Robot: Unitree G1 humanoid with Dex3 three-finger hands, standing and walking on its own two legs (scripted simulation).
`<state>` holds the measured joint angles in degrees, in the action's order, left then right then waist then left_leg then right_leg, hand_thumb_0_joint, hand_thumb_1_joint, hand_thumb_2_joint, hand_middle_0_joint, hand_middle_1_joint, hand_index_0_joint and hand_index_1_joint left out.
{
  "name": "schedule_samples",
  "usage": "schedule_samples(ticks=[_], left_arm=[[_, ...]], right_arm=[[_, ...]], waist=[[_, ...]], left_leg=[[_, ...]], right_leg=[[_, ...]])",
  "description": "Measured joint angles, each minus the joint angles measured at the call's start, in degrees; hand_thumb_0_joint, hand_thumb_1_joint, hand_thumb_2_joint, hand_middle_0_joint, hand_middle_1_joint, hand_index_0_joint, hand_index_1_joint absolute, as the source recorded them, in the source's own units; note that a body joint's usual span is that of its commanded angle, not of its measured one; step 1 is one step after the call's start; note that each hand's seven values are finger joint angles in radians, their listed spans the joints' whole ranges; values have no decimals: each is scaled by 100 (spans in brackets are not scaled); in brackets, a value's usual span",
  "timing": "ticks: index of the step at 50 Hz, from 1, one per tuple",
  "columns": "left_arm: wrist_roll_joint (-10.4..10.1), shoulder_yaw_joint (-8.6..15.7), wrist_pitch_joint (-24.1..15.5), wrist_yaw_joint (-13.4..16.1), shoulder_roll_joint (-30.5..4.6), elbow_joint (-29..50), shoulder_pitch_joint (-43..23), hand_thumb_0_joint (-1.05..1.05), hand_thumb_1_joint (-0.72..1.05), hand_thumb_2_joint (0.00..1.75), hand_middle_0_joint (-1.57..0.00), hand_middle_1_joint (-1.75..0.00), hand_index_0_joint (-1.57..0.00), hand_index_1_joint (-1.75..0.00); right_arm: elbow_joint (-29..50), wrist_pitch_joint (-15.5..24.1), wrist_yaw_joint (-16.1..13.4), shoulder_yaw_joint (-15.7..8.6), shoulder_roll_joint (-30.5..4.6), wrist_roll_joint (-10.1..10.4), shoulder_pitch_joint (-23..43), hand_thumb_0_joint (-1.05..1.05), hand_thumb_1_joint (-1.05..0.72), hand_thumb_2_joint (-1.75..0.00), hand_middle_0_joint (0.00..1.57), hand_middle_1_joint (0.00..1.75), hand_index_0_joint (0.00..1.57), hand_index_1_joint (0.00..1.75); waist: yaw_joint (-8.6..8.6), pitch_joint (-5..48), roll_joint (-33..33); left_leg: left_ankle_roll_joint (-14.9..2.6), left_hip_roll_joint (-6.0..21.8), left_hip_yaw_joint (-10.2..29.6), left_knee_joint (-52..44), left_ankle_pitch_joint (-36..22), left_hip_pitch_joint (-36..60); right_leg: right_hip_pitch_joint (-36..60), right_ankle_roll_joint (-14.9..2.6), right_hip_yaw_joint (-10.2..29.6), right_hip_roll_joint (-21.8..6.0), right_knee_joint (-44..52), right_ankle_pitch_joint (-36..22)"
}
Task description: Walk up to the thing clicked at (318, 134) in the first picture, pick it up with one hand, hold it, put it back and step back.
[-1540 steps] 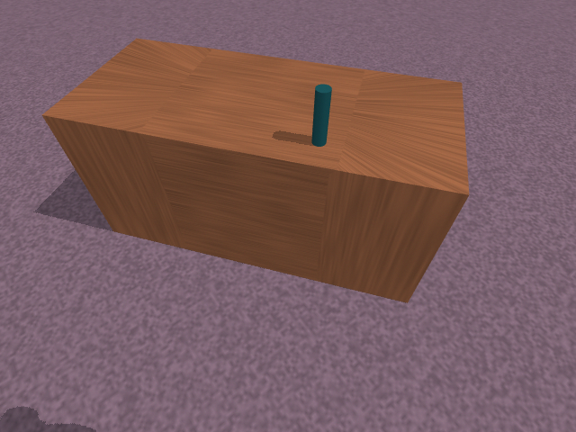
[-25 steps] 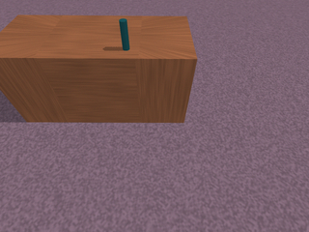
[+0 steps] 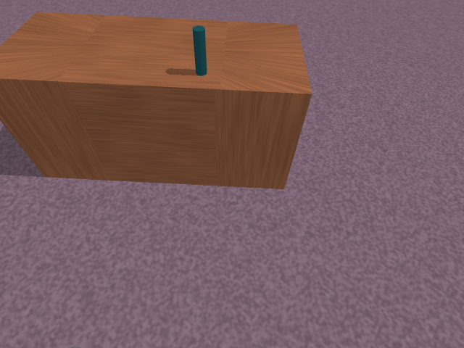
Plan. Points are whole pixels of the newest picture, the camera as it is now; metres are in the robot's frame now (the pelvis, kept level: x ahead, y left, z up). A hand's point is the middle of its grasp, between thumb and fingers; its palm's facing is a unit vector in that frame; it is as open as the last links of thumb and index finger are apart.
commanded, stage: step back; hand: left
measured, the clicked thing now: (200, 52) +1.08 +0.14 -0.08
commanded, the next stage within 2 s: stand in 0.08 s
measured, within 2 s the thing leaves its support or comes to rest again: neither
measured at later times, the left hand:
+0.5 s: hand out of the picture +0.10 +0.25 -0.13, palm faces -0.02 -0.94 -0.33, open 7.4 cm
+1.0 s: hand out of the picture +0.05 +0.25 -0.14, palm faces -0.04 -0.94 -0.33, open 7.4 cm
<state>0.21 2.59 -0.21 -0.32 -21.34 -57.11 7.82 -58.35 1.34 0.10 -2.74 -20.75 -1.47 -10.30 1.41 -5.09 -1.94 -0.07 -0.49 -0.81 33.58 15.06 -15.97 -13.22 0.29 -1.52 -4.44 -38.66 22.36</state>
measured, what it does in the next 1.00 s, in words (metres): stands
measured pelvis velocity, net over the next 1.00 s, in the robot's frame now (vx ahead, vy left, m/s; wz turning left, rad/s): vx -0.01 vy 0.00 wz -0.01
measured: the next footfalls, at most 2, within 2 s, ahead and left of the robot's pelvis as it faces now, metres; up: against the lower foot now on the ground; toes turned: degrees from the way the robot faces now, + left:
none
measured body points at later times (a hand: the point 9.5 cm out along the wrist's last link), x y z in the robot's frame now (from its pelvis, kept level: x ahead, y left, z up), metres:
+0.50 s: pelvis +0.00 +0.00 +0.02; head +0.01 +0.00 +0.47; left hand +0.10 +0.30 -0.11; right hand +0.11 -0.29 -0.10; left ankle +0.03 +0.12 -0.73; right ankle -0.02 -0.14 -0.73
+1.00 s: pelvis -0.01 +0.00 +0.02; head -0.01 +0.00 +0.47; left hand +0.05 +0.30 -0.12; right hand +0.04 -0.30 -0.11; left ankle +0.03 +0.12 -0.73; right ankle -0.02 -0.14 -0.73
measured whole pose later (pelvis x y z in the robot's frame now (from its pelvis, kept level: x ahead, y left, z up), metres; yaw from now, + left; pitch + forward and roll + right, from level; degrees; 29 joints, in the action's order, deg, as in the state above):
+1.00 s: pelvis -0.01 +0.00 +0.02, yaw +0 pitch -2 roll +0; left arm 0.5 0.0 -0.7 -1.0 -20.3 -65.6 7.6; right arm -66.7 0.4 0.9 -0.5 -19.7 -0.5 -7.1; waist -0.3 -2.8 -0.2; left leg 0.6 0.9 -0.5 18.6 6.5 -10.1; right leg -6.1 1.5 -1.7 -2.1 -19.1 10.9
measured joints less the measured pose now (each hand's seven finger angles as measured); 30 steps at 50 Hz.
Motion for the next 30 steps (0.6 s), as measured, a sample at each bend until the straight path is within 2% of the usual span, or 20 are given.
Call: schedule_samples(ticks=[2, 3, 4, 6, 9, 19, 30], left_arm=[[-28, -20, 39, 7, -28, -66, -60, 1, 91, 90, -20, -30, -20, -30], [-25, -24, 35, 8, -56, -94, -77, 1, 91, 90, -20, -30, -20, -30], [-17, -25, 16, 11, -78, -123, -87, 1, 91, 90, -20, -30, -20, -30], [-15, -59, -37, 25, -61, -232, -109, 1, 91, 90, -20, -30, -20, -30], [-24, -146, -63, 5, -15, -389, -98, 1, 91, 90, -20, -29, -20, -30], [-21, -271, -77, -1, 153, -625, -314, 1, 91, 90, -20, -30, -20, -30], [31, -267, -101, -35, 126, -767, -297, 1, 91, 90, -20, -30, -20, -30]], right_arm=[[-20, -23, 16, 53, 62, 13, 93, 1, -90, -90, 20, 30, 20, 30], [-35, -45, 20, 79, 99, 18, 150, 1, -90, -90, 20, 30, 20, 30], [-44, -66, 19, 102, 130, 29, 219, 1, -90, -90, 20, 30, 20, 30], [-78, -66, 6, 133, 166, 88, 365, 1, -90, -90, 20, 30, 20, 30], [-119, -21, 4, 180, 203, 135, 517, 1, -90, -90, 20, 30, 20, 30], [-359, -8, 8, 231, 145, 156, 836, 1, -90, -90, 20, 30, 20, 30], [-649, -69, 70, 205, 102, 132, 690, 1, -90, -90, 20, 30, 20, 30]], waist=[[-13, 4, 34], [7, 12, 14], [25, 17, -2], [-1, -18, 67], [-21, 34, 87], [-39, 82, 191], [-130, 143, 175]], left_leg=[[-24, 62, 50, 48, 83, -34], [-20, 78, 37, 40, 99, -34], [-9, 93, 16, 43, 114, -38], [21, 155, 53, -6, 111, 32], [22, 139, 16, -309, -8, 212], [11, 109, -18, -1020, -395, 652], [58, 146, 9, -1448, -747, 739]], right_leg=[[38, -93, 10, 125, 135, 126], [93, -125, 8, 151, 331, 9], [130, -75, 20, 163, 484, -215], [279, 78, -16, 223, 701, -314], [438, 145, 11, 206, 986, -413], [852, 173, 24, 187, 1668, -793], [907, 135, -5, 235, 2020, -1101]])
